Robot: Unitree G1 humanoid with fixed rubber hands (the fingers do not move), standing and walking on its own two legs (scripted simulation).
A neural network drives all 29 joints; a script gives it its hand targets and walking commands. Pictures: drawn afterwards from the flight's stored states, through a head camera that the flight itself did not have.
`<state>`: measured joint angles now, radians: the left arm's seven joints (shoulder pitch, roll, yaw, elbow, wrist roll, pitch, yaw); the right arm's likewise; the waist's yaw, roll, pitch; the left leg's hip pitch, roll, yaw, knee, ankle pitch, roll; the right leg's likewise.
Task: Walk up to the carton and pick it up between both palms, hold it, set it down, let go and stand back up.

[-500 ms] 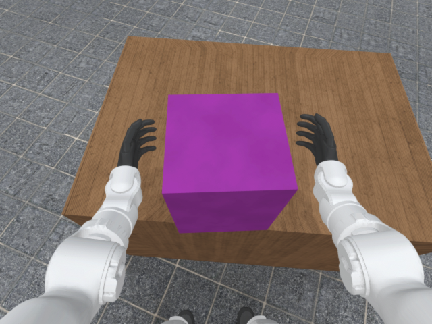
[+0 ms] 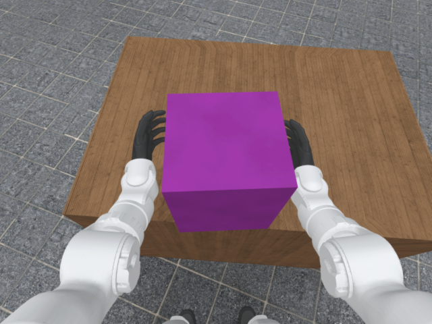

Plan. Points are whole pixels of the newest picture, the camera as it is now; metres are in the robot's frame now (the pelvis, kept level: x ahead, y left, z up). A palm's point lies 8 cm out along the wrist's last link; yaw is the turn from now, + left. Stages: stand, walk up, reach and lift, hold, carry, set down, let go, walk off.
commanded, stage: reach and lift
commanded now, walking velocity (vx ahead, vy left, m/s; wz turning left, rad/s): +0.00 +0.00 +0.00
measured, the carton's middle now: (223, 169) +0.41 +0.00 -0.04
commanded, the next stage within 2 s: none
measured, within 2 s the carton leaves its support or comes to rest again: neither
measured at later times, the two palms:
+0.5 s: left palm (146, 156) +0.41 +0.15 +0.01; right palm (300, 162) +0.40 -0.15 +0.00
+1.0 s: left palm (147, 156) +0.41 +0.15 +0.01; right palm (300, 163) +0.40 -0.15 +0.00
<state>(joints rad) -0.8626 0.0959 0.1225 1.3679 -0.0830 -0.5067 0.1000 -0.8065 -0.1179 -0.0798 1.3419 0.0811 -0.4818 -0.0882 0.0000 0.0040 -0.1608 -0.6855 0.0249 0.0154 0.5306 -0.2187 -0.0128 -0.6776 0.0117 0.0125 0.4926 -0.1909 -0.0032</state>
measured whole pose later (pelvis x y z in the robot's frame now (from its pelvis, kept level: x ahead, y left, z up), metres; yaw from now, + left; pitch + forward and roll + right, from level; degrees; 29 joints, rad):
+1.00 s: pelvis +0.00 +0.00 +0.00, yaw +0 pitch +21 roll -1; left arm -0.83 0.04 0.34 1.37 0.09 -0.59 0.11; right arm -0.75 -0.03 -0.40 1.25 -0.25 -0.52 -0.10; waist 0.00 0.00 -0.16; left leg -0.68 0.03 0.02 0.53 -0.22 -0.01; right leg -0.67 0.02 0.01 0.49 -0.19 0.00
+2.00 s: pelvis -0.01 +0.00 +0.00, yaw +0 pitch +19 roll -1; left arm -0.77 0.04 0.31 1.37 0.09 -0.59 0.12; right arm -0.67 0.00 -0.38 1.23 -0.25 -0.52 -0.13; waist 0.00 0.00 -0.17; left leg -0.65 0.03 0.01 0.53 -0.21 -0.01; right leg -0.65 0.02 0.01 0.49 -0.18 0.00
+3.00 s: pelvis -0.02 +0.00 +0.01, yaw +1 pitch +0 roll -1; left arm -0.81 0.05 0.21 0.96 0.07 0.14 0.14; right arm -0.65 0.00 -0.26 0.89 -0.06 0.09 -0.12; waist 0.00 0.00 -0.15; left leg -0.28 0.03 0.01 0.48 -0.21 -0.01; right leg -0.25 0.02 0.01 0.42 -0.17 0.00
